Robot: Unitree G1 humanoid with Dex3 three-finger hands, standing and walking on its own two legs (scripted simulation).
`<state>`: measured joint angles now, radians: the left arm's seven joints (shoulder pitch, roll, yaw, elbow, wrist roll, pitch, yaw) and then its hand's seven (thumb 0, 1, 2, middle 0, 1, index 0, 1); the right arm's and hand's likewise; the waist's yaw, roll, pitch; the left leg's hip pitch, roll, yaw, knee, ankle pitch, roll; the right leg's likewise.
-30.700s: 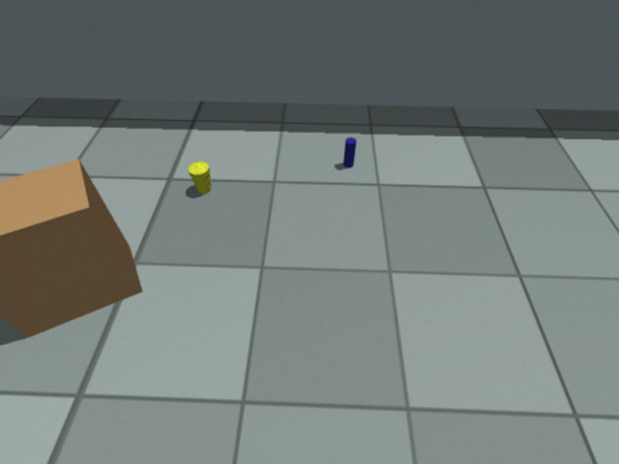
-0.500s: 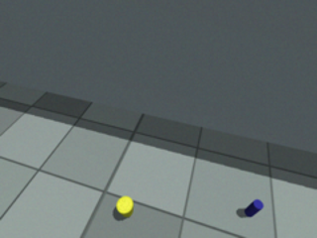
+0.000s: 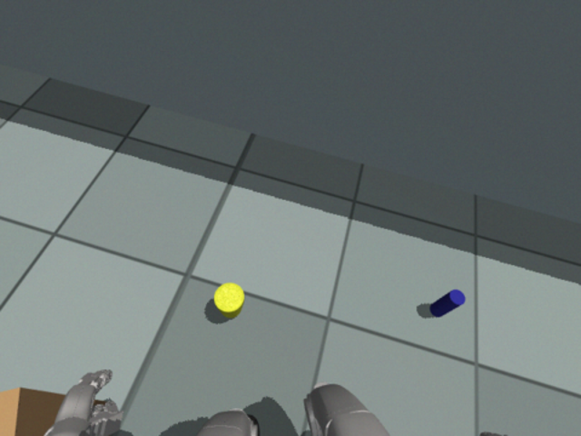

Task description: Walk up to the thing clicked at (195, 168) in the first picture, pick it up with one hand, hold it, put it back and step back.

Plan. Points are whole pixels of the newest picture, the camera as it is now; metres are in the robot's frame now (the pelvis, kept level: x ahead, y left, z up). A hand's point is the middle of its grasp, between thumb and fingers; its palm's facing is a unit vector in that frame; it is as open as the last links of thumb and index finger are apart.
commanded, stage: step back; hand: left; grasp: from the side
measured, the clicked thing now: (230, 303) +0.48 +0.14 -0.70
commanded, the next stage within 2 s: none
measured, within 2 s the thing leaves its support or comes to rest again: neither
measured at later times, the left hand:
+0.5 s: hand out of the picture -0.03 +0.25 -0.14, palm faces -0.03 -0.91 -0.41, open 7.4 cm
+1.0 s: hand out of the picture -0.18 +0.27 -0.16, palm faces -0.01 -0.93 -0.37, open 7.4 cm
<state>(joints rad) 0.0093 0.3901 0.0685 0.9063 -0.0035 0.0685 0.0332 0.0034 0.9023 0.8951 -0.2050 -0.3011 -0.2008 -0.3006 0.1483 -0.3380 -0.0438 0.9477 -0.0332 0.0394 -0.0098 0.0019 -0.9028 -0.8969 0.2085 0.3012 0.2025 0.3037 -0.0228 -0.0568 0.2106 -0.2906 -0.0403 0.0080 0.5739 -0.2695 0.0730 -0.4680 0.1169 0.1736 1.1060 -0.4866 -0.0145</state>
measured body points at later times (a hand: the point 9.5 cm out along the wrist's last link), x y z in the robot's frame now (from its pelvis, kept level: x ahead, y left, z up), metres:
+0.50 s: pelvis -0.13 -0.01 +0.00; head -0.09 -0.03 +0.45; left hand -0.03 +0.30 -0.11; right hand -0.04 -0.33 -0.12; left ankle -0.11 +0.12 -0.66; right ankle -0.10 -0.12 -0.73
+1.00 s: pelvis -0.29 -0.01 -0.01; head -0.22 +0.02 +0.44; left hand -0.18 +0.32 -0.14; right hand -0.17 -0.31 -0.10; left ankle -0.22 +0.12 -0.73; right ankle -0.34 -0.16 -0.67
